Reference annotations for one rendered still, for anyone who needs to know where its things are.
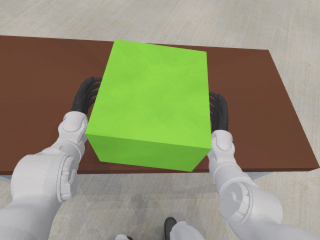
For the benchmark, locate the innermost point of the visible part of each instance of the right robot forearm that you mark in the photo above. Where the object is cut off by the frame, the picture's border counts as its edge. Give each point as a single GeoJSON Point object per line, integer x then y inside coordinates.
{"type": "Point", "coordinates": [223, 167]}

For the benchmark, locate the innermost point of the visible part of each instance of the right robot hand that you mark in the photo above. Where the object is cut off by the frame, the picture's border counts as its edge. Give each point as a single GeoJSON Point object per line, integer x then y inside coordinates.
{"type": "Point", "coordinates": [219, 118]}

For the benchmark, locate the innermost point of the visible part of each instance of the left robot forearm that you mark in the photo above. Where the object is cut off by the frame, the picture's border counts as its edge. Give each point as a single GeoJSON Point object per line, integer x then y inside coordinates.
{"type": "Point", "coordinates": [71, 140]}

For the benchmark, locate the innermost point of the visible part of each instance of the robot right upper arm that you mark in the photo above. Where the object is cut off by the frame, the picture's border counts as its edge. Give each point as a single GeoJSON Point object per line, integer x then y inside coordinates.
{"type": "Point", "coordinates": [255, 214]}

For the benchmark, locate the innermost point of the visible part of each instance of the carton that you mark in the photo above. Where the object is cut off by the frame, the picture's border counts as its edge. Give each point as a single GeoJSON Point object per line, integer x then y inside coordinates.
{"type": "Point", "coordinates": [152, 108]}

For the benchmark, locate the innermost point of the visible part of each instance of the robot left upper arm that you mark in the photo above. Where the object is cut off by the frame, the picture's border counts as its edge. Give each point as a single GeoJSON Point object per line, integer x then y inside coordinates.
{"type": "Point", "coordinates": [41, 183]}

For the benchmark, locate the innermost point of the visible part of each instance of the left robot hand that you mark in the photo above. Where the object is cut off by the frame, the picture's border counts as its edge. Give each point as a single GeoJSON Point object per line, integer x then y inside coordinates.
{"type": "Point", "coordinates": [82, 100]}

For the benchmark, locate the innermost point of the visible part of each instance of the table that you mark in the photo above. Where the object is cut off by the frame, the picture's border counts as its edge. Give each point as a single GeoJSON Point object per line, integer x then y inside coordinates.
{"type": "Point", "coordinates": [40, 77]}

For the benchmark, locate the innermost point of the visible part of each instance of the robot right shin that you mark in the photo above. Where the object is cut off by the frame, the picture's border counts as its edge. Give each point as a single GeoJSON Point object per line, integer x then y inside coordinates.
{"type": "Point", "coordinates": [181, 223]}

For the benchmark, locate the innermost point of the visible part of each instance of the right robot foot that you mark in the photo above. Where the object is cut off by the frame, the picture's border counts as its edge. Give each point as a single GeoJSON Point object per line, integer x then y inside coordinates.
{"type": "Point", "coordinates": [168, 225]}

